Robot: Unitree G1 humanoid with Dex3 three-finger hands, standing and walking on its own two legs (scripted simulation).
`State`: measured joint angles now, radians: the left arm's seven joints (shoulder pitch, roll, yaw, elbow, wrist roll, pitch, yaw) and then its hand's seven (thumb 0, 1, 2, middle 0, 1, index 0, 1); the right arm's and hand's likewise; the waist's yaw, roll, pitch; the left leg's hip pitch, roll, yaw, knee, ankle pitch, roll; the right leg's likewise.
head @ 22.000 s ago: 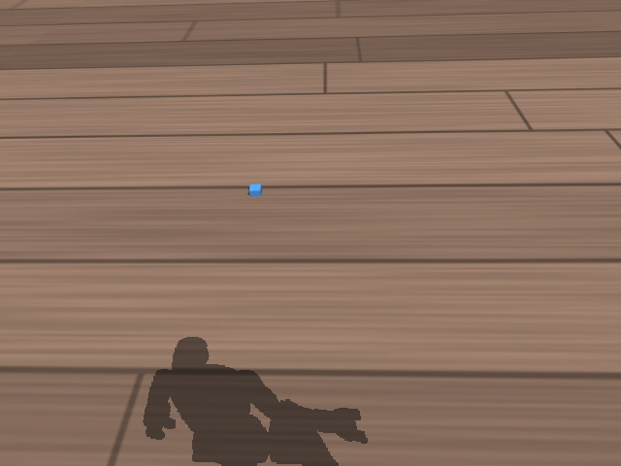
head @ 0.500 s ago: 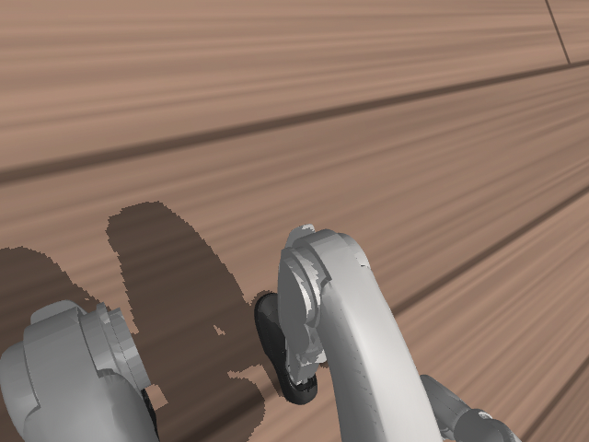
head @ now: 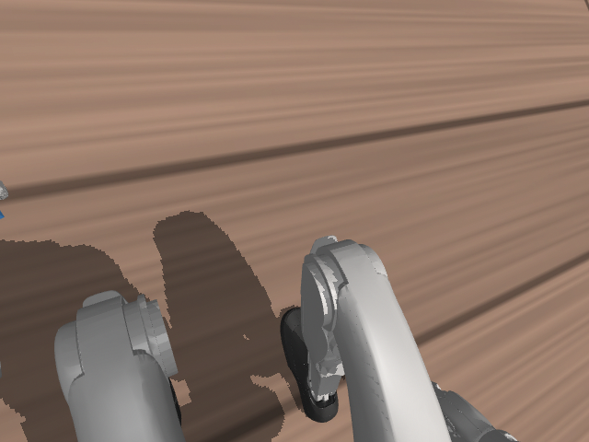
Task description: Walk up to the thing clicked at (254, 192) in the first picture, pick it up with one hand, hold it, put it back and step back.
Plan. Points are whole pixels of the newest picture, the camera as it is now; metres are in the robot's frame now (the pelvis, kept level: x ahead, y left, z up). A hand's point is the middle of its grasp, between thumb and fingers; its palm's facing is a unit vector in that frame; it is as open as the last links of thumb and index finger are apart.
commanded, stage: settle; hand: left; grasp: from above
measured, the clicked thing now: out of the picture +0.44 +0.36 -0.24
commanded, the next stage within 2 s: lift in 0.44 s
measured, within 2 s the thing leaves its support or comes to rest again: neither
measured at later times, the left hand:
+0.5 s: hand out of the picture +0.42 +0.34 -0.12, palm faces -0.45 -0.10 -0.89, open 5.7 cm
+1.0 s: hand out of the picture +0.38 +0.35 -0.03, palm faces -0.45 -0.12 -0.89, open 5.5 cm
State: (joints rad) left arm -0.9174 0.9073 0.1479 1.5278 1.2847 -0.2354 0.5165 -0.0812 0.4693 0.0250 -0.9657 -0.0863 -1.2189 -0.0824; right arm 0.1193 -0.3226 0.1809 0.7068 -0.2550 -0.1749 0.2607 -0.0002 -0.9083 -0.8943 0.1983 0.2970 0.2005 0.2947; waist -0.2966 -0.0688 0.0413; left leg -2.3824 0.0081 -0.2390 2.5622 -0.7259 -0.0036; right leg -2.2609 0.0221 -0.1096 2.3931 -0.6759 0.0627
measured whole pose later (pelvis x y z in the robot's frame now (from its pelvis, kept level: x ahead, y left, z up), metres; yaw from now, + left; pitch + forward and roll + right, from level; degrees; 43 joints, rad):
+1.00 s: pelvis -0.01 -0.01 +0.08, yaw +7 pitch +34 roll -8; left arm -0.76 0.69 0.05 1.07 1.13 -0.19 0.13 -0.08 0.47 0.05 -0.96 -0.08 -1.24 -0.11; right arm 0.19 -0.28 0.01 0.68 -0.06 0.02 0.12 0.00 -0.92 -0.90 0.20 0.30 0.20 0.30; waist -0.15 0.04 -0.13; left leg -2.19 0.01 -0.11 2.24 -0.65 0.01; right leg -2.11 -0.02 -0.03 2.16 -0.64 0.06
